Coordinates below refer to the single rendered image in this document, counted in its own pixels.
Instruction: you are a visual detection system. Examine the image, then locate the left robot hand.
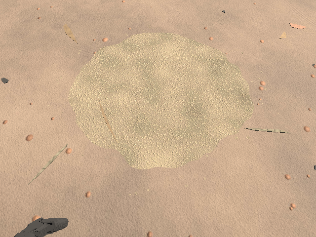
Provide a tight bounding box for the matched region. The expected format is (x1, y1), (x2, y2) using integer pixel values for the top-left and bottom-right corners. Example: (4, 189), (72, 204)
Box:
(14, 217), (68, 237)

